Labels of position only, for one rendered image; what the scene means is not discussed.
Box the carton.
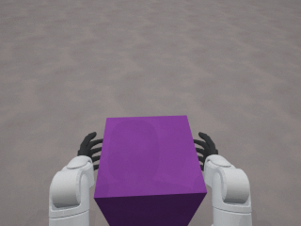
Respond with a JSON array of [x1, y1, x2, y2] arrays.
[[93, 115, 208, 226]]

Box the right robot forearm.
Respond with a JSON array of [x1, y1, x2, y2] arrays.
[[203, 154, 252, 226]]

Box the robot left hand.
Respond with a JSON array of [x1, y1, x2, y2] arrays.
[[77, 132, 103, 170]]

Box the left robot forearm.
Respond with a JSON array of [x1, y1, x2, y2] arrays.
[[48, 155, 95, 226]]

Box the robot right hand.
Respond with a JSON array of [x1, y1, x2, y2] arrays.
[[193, 132, 218, 171]]

